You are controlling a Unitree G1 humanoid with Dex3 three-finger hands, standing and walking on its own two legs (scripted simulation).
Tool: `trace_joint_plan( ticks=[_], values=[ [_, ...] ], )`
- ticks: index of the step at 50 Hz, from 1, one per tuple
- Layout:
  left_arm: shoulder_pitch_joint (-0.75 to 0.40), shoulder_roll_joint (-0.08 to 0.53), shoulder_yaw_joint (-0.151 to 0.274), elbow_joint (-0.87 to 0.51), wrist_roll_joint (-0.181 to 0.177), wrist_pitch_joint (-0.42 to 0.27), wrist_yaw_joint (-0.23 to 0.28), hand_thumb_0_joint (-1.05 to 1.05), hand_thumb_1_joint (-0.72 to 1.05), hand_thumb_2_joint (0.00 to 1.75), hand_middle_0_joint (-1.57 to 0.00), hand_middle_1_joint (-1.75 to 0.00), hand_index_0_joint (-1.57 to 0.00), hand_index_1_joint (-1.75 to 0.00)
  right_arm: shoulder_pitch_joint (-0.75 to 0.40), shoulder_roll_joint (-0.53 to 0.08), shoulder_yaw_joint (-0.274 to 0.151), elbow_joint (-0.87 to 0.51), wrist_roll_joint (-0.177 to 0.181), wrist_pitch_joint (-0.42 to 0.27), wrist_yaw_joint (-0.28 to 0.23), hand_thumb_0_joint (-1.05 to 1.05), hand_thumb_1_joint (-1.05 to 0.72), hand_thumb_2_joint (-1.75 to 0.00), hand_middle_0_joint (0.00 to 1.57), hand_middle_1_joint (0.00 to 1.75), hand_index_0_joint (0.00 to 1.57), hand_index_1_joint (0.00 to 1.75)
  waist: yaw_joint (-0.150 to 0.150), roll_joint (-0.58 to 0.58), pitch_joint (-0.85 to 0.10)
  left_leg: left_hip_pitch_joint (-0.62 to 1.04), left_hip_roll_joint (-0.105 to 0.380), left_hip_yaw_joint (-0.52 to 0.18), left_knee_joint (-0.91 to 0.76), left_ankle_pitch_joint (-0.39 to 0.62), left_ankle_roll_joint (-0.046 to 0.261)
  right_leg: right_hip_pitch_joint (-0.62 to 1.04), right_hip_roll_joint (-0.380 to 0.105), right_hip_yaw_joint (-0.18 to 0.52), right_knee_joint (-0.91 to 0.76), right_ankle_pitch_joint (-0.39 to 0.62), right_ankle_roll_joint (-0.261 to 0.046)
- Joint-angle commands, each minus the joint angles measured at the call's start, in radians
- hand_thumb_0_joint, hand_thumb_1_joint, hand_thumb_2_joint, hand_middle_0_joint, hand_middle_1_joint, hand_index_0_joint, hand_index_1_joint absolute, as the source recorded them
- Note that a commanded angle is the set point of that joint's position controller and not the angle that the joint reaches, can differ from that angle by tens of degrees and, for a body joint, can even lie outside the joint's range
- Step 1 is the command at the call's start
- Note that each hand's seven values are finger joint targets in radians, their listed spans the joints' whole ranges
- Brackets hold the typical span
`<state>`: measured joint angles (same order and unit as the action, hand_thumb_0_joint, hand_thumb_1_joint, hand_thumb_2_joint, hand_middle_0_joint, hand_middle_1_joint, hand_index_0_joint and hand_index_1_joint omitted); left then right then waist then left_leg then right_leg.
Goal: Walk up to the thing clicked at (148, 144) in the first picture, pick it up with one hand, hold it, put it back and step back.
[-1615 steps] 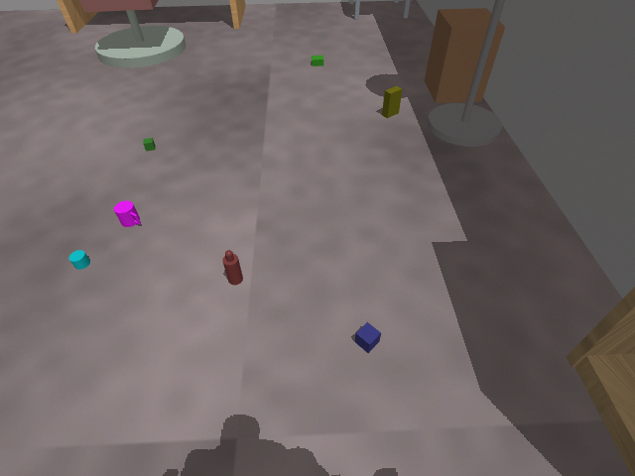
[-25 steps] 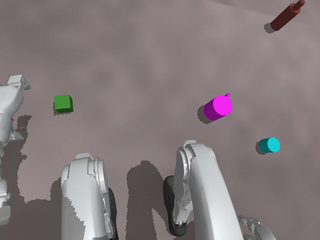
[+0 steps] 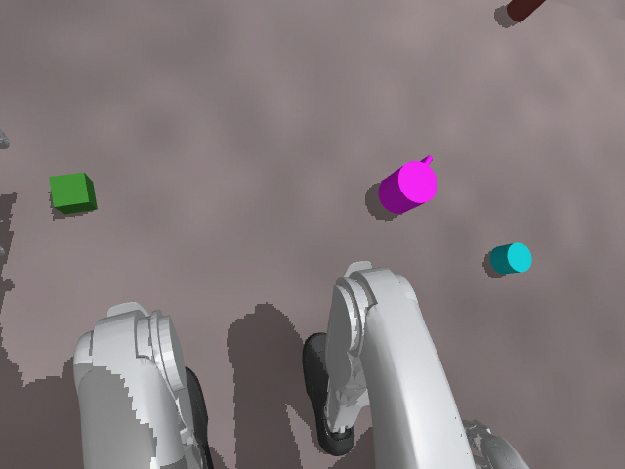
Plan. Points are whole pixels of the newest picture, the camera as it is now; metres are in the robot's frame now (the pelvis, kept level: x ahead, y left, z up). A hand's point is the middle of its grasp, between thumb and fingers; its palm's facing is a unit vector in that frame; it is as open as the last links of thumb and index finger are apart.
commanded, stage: rise first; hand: left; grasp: from above
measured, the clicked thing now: (74, 193) +0.51 +0.28 -0.33
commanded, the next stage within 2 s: approach in 0.34 s
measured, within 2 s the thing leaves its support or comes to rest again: neither
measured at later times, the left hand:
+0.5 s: hand out of the picture +0.46 +0.33 -0.19, palm faces -0.44 -0.09 -0.90, open 14.3 cm
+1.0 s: hand (50, 141) +0.54 +0.27 -0.18, palm faces -0.38 -0.04 -0.92, open 14.4 cm
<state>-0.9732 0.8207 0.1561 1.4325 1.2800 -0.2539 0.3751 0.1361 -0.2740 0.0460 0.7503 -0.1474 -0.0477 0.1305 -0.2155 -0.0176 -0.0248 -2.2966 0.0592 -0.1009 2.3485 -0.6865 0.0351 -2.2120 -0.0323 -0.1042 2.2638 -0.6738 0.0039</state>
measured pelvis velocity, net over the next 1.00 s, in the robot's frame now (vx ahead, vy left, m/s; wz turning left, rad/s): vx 0.00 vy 0.00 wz -0.04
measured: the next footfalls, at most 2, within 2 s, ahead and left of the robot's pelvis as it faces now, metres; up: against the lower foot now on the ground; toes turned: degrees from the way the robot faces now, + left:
none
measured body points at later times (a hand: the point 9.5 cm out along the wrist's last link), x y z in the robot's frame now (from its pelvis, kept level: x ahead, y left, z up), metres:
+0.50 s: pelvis +0.00 +0.00 -0.02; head +0.26 +0.07 +0.34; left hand +0.48 +0.33 -0.14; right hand +0.05 -0.28 -0.12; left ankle +0.08 +0.12 -0.32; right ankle +0.10 -0.12 -0.31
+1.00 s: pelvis +0.00 +0.00 -0.02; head +0.27 +0.04 +0.33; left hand +0.55 +0.27 -0.13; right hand +0.00 -0.27 -0.11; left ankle +0.08 +0.12 -0.31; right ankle +0.10 -0.12 -0.31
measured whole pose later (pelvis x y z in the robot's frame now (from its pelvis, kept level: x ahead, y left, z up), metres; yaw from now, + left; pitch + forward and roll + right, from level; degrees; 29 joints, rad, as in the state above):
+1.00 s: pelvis +0.00 +0.00 -0.02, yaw -2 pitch +35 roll -9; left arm -1.16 0.85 0.12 1.53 1.24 -0.03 0.41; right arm 0.18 -0.31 0.14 0.68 -0.13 -0.06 0.16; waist -0.36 0.02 0.04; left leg -2.36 0.08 -0.13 2.43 -0.70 0.03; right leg -2.28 -0.01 -0.13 2.32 -0.66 0.00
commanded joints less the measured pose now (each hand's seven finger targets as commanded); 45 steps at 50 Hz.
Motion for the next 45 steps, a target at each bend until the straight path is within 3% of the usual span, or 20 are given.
trace_joint_plan(
  ticks=[1,4,7,10,21,22,24,27,29,30,32,35,37,39,42,45],
  values=[
    [-0.269,0.284,0.029,-0.154,-0.024,0.007,0.03,0.0,-0.52,0.96,-0.07,-0.99,-0.08,-0.98,0.234,-0.26,-0.081,-0.005,-0.006,-0.004,-0.012,0.0,-0.91,-0.9,0.2,0.3,0.2,0.3,-0.005,0.307,-0.705,0.584,-0.031,0.027,-0.232,0.201,-0.007,0.286,0.047,-0.037,-0.21,0.215,-0.034],
    [-0.243,0.288,0.039,-0.164,-0.028,0.008,0.03,0.0,-0.53,0.97,-0.07,-0.99,-0.08,-0.98,0.239,-0.261,-0.075,-0.007,-0.008,-0.001,-0.008,0.0,-0.91,-0.9,0.2,0.3,0.2,0.3,0.003,0.341,-0.708,0.617,-0.03,0.012,-0.242,0.231,-0.015,0.266,0.045,-0.045,-0.191,0.226,-0.035],
    [-0.253,0.3,0.035,-0.194,-0.021,0.012,0.025,0.0,-0.55,0.98,-0.06,-0.99,-0.07,-0.98,0.247,-0.266,-0.073,-0.013,-0.006,0.004,-0.004,0.0,-0.91,-0.91,0.2,0.3,0.2,0.3,-0.011,0.348,-0.731,0.633,-0.028,0.013,-0.221,0.281,-0.015,0.284,0.048,-0.045,-0.186,0.266,-0.035],
    [-0.263,0.311,0.049,-0.183,-0.037,0.01,0.028,0.0,-0.54,0.98,-0.06,-0.99,-0.07,-0.98,0.245,-0.268,-0.073,-0.013,-0.004,0.004,-0.001,0.0,-0.91,-0.9,0.2,0.3,0.2,0.3,-0.011,0.322,-0.71,0.583,-0.03,0.02,-0.206,0.256,-0.01,0.292,0.049,-0.042,-0.183,0.262,-0.035],
    [-0.269,0.327,0.041,-0.147,-0.024,0.005,0.031,0.0,-0.56,1.0,-0.06,-0.99,-0.06,-0.98,0.249,-0.268,-0.053,-0.016,-0.012,-0.002,0.004,0.0,-0.91,-0.9,0.2,0.3,0.2,0.3,-0.028,0.302,-0.682,0.5,-0.034,0.046,-0.167,0.221,0.003,0.337,0.061,-0.042,-0.191,0.255,-0.03],
    [-0.247,0.318,0.051,-0.12,-0.036,0.008,0.035,0.0,-0.61,1.07,-0.07,-0.94,-0.04,-0.98,0.246,-0.273,-0.053,-0.02,-0.011,-0.004,0.003,0.0,-0.92,-0.91,0.2,0.3,0.2,0.3,-0.026,0.283,-0.67,0.505,-0.031,0.038,-0.169,0.212,0.001,0.314,0.059,-0.048,-0.188,0.243,-0.03],
    [-0.288,0.27,0.006,-0.125,-0.036,0.006,0.031,0.0,-0.55,0.99,-0.06,-1.0,-0.07,-0.99,0.242,-0.271,-0.054,-0.018,-0.01,-0.008,0.004,0.0,-0.9,-0.89,0.2,0.3,0.2,0.3,-0.049,0.314,-0.657,0.516,-0.029,0.029,-0.176,0.19,-0.004,0.278,0.062,-0.055,-0.18,0.226,-0.035],
    [-0.348,0.235,-0.029,-0.118,-0.034,0.008,0.044,0.0,-0.54,0.99,-0.06,-0.99,-0.07,-0.98,0.247,-0.273,-0.053,-0.013,-0.01,-0.016,0.004,0.0,-0.9,-0.89,0.2,0.3,0.2,0.3,-0.078,0.306,-0.63,0.495,-0.028,0.018,-0.177,0.147,-0.003,0.249,0.063,-0.065,-0.18,0.196,-0.036],
    [-0.405,0.17,-0.073,-0.128,-0.036,0.01,0.051,0.0,-0.55,1.0,-0.06,-0.98,-0.06,-0.98,0.253,-0.276,-0.052,-0.008,-0.011,-0.025,0.004,0.0,-0.9,-0.89,0.2,0.3,0.2,0.3,-0.11,0.329,-0.633,0.524,-0.022,0.005,-0.177,0.152,-0.008,0.216,0.065,-0.076,-0.17,0.202,-0.035],
    [-0.443,0.167,-0.084,-0.131,-0.032,0.01,0.056,0.0,-0.55,0.99,-0.06,-0.99,-0.07,-0.99,0.262,-0.278,-0.049,-0.002,-0.012,-0.028,0.004,0.0,-0.9,-0.89,0.2,0.3,0.2,0.3,-0.125,0.331,-0.64,0.518,-0.023,0.003,-0.171,0.15,-0.008,0.219,0.068,-0.078,-0.17,0.206,-0.036],
    [-0.46,0.145,-0.099,-0.104,-0.029,0.021,0.069,0.0,-0.56,1.0,-0.07,-0.98,-0.06,-0.98,0.264,-0.282,-0.048,0.003,-0.012,-0.035,0.001,0.0,-0.9,-0.89,0.2,0.3,0.2,0.3,-0.132,0.343,-0.622,0.534,-0.022,-0.007,-0.18,0.149,-0.012,0.194,0.063,-0.085,-0.16,0.203,-0.034],
    [-0.516,0.205,-0.08,-0.085,0.004,0.044,0.099,0.0,-0.57,1.02,-0.07,-0.98,-0.06,-0.99,0.271,-0.29,-0.033,0.001,-0.016,-0.038,-0.003,0.0,-0.91,-0.9,0.2,0.3,0.2,0.3,-0.131,0.394,-0.664,0.57,-0.022,-0.007,-0.172,0.197,-0.018,0.205,0.064,-0.084,-0.138,0.247,-0.037],
    [-0.526,0.274,-0.04,-0.072,0.02,0.077,0.124,0.0,-0.58,1.02,-0.07,-0.98,-0.06,-0.99,0.265,-0.289,-0.021,-0.015,-0.018,-0.036,-0.002,0.0,-0.91,-0.9,0.2,0.3,0.2,0.3,-0.116,0.421,-0.685,0.555,-0.023,0.019,-0.154,0.22,-0.014,0.24,0.066,-0.072,-0.141,0.277,-0.039],
    [-0.541,0.318,0.004,-0.066,0.03,0.118,0.146,0.0,-0.59,1.03,-0.07,-0.97,-0.06,-0.98,0.27,-0.296,-0.015,-0.034,-0.021,-0.038,0.0,0.0,-0.91,-0.9,0.2,0.3,0.2,0.3,-0.118,0.452,-0.716,0.581,-0.025,0.025,-0.16,0.25,-0.018,0.252,0.057,-0.067,-0.128,0.301,-0.041],
    [-0.516,0.31,0.006,-0.037,0.013,0.178,0.153,0.0,-0.6,1.03,-0.07,-0.97,-0.06,-0.98,0.258,-0.292,-0.003,-0.057,-0.011,-0.033,0.007,0.0,-0.91,-0.9,0.2,0.3,0.2,0.3,-0.109,0.463,-0.735,0.56,-0.024,0.042,-0.161,0.263,-0.012,0.292,0.065,-0.061,-0.144,0.326,-0.044],
    [-0.44,0.315,-0.012,0.012,-0.015,0.233,0.099,0.0,-0.59,1.01,-0.07,-0.98,-0.06,-0.99,0.255,-0.294,0.01,-0.073,0.005,-0.029,0.014,0.0,-0.91,-0.9,0.2,0.3,0.2,0.3,-0.106,0.388,-0.699,0.476,-0.026,0.052,-0.14,0.256,0.007,0.337,0.073,-0.05,-0.156,0.323,-0.034]
  ],
)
